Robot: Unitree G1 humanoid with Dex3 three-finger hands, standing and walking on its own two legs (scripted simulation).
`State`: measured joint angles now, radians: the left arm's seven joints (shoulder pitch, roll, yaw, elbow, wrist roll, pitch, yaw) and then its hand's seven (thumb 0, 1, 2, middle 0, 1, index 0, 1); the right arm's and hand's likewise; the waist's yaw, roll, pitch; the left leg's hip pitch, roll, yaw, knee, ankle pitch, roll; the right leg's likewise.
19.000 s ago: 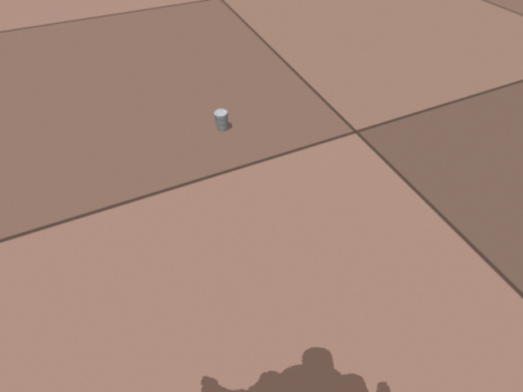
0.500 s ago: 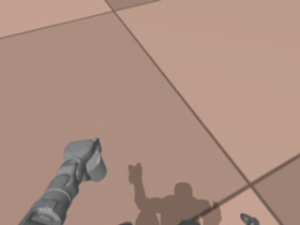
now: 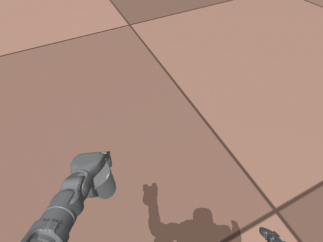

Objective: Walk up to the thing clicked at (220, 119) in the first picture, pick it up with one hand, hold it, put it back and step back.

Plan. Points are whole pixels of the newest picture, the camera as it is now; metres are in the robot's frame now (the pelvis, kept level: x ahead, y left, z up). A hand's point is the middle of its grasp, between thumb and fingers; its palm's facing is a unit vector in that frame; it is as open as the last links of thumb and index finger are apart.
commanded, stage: hold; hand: left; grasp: from above
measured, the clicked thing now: (101, 181) +0.31 +0.22 -0.12
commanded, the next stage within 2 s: crouch in 1.34 s
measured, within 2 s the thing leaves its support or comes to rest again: neither
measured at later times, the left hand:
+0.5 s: hand (90, 186) +0.27 +0.22 -0.04, palm faces -0.46 -0.07 -0.88, open 10.9 cm
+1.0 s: hand (88, 187) +0.26 +0.22 -0.03, palm faces -0.47 -0.07 -0.88, open 10.9 cm
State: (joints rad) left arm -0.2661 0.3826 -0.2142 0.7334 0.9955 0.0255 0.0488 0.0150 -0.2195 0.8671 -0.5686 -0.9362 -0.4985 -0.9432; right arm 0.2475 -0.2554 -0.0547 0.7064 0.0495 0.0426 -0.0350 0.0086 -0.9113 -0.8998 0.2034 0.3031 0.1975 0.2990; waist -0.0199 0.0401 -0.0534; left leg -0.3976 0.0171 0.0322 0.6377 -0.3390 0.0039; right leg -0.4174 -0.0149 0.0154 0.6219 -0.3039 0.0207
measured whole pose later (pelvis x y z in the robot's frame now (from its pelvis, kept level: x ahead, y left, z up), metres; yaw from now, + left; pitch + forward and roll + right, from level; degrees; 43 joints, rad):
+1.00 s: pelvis -0.03 -0.01 +0.01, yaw +0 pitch +0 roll +0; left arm -0.23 0.41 -0.22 0.63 0.97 0.00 -0.05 0.01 -0.20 0.90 -0.52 -0.97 -0.46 -0.97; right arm 0.19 -0.25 -0.02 0.69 0.06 0.05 -0.06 0.01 -0.92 -0.90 0.20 0.30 0.20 0.30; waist 0.01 0.05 0.00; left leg -0.27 0.01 0.04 0.50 -0.24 0.00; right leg -0.30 -0.02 0.02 0.51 -0.21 0.02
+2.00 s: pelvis -0.04 +0.00 -0.06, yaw +1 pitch +17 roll -1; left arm -0.44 0.38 -0.16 1.06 1.17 -0.07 0.32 0.01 -0.17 0.83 -0.54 -0.94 -0.48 -0.93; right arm 0.21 -0.27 -0.08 0.72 0.00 0.04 -0.01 0.01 -0.90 -0.90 0.20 0.30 0.20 0.30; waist -0.06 0.00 -0.11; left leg -0.90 0.02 0.00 1.05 -0.45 0.00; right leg -0.91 -0.01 -0.01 1.02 -0.42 0.02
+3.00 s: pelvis -0.09 +0.00 -0.34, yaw -2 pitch +38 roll -5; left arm -0.86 0.58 0.04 1.33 1.21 -0.11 0.38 0.00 -0.20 0.91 -0.52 -0.96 -0.46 -0.96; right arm 0.16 -0.27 -0.03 0.73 -0.11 -0.07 0.09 0.00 -0.91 -0.90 0.20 0.30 0.20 0.30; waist -0.20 0.02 -0.13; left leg -2.10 0.00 -0.07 2.14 -0.70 0.00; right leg -2.07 -0.02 -0.04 2.06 -0.66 0.02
